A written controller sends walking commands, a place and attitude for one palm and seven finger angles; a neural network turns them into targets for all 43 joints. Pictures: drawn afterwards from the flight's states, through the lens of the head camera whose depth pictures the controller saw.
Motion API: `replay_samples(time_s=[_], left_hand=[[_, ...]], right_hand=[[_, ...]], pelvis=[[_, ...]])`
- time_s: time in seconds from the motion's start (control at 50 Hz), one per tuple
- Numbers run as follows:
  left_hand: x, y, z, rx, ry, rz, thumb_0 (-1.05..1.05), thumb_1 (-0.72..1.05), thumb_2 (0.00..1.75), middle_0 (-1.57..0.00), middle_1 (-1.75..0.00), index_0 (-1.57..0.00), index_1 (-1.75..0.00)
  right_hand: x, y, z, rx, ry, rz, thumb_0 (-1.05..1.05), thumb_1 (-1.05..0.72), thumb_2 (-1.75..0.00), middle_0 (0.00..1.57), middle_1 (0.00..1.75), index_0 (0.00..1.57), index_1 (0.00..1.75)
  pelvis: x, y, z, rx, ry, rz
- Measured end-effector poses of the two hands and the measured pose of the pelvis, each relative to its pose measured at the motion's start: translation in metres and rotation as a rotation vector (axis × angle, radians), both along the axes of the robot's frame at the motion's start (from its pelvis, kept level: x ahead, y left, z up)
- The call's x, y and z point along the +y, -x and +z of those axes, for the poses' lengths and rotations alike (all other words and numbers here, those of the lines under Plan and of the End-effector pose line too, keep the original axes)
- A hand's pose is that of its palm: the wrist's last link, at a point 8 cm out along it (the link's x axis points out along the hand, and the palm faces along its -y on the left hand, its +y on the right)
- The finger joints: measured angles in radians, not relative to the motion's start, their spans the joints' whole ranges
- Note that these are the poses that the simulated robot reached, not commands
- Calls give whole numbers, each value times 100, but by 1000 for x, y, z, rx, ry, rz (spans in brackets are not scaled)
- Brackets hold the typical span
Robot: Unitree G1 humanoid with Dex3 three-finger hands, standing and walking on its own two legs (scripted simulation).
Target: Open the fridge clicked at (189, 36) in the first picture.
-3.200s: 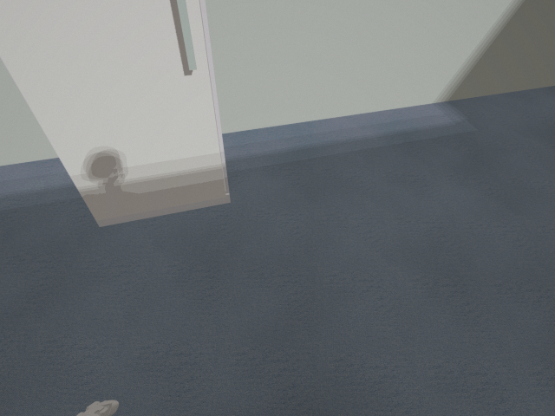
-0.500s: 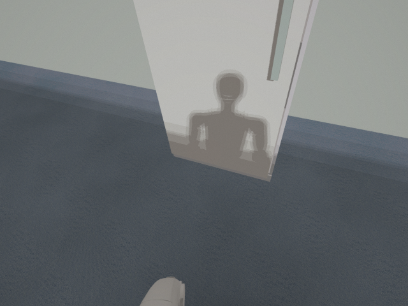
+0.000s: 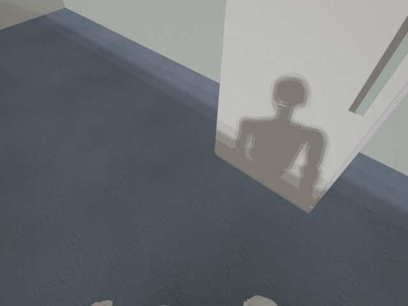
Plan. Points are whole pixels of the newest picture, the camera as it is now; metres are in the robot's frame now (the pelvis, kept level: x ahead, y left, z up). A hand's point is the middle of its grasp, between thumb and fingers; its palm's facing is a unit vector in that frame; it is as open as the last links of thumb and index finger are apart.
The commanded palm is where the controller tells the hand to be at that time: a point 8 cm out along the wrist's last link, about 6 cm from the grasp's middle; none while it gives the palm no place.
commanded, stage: walk to a spot facing it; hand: right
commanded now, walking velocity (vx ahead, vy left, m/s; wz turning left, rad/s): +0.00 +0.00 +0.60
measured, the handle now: out of the picture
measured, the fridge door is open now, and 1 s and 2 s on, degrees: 0 0 0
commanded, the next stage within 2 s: turn to face it in 1.66 s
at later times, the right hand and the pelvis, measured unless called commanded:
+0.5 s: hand out of the picture +0.13 -0.25 -0.16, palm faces -0.26 +0.95 -0.18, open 7.4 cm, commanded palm none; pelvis +0.00 -0.07 +0.01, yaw +19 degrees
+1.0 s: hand out of the picture +0.16 -0.15 -0.14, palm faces -0.52 +0.83 -0.21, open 7.4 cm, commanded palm none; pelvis -0.01 -0.03 +0.01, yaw +35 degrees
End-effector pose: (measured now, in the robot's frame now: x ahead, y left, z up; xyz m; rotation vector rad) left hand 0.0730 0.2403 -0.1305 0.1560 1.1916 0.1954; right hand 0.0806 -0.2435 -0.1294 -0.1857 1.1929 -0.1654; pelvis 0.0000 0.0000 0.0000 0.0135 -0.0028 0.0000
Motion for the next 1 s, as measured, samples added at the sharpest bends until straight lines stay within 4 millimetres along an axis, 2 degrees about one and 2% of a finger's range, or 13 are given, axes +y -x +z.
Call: replay_samples(time_s=[0.08,0.14,0.18,0.26,0.38,0.46,0.52,0.66,0.72,0.78,0.84,0.92,1.0], left_hand=[[-11,-31,13,-102,-35,-7,0,91,90,-20,-30,-20,-30],[-23,-37,19,-138,-75,0,0,91,90,-20,-30,-20,-30],[-33,-30,26,-138,-91,6,0,91,90,-20,-30,-20,-30],[-46,-4,39,-98,-105,57,0,91,90,-20,-30,-20,-30],[-58,43,41,-30,-93,171,0,90,90,-20,-30,-20,-30],[-64,82,33,23,-65,264,0,90,90,-20,-30,-20,-30],[-66,114,24,68,-36,338,0,90,90,-20,-30,-20,-30],[-59,189,-11,150,43,497,0,90,90,-20,-30,-20,-30],[-52,210,-22,184,61,536,0,91,90,-20,-30,-20,-30],[-46,214,-18,177,61,556,1,91,90,-20,-30,-20,-30],[-37,208,-8,129,51,567,1,91,90,-20,-30,-20,-30],[-25,193,4,59,21,576,1,91,90,-20,-30,-20,-30],[-14,170,15,3,-20,576,1,91,90,-20,-30,-20,-30]], right_hand=[[-22,1,-7,26,-8,19,0,-91,-90,20,30,20,30],[-43,-2,-19,34,-23,26,0,-91,-90,20,30,20,30],[-54,-5,-23,44,-33,33,0,-91,-90,20,30,20,30],[-67,-15,-15,65,-46,86,1,-91,-90,20,30,20,29],[-71,-31,-5,83,-50,163,0,-91,-90,20,30,20,29],[-61,-46,-3,95,-41,234,0,-91,-90,20,30,19,29],[-45,-63,0,88,-32,301,1,-91,-90,20,30,19,29],[15,-108,9,-26,9,475,1,-91,-90,20,30,19,29],[37,-117,14,-85,27,522,0,-91,-90,20,30,20,29],[49,-117,23,-102,29,541,0,-91,-90,20,30,20,30],[56,-112,27,-91,20,560,0,-91,-90,20,30,20,30],[57,-104,24,-59,-3,584,0,-91,-90,20,30,20,30],[48,-96,16,-2,-20,587,0,-91,-90,20,30,20,30]], pelvis=[[-19,-1,-2,14,-3,51],[-37,-2,-8,17,-10,84],[-46,-2,-6,10,-6,116],[-59,-6,6,7,-35,168],[-70,-7,16,9,-47,242],[-70,-5,16,8,-36,298],[-67,-1,14,6,-26,342],[-44,12,-2,2,14,445],[-36,19,-6,-2,10,477],[-32,22,0,-10,12,504],[-28,23,7,-11,16,535],[-25,18,11,-5,18,576],[-28,6,13,4,11,614]])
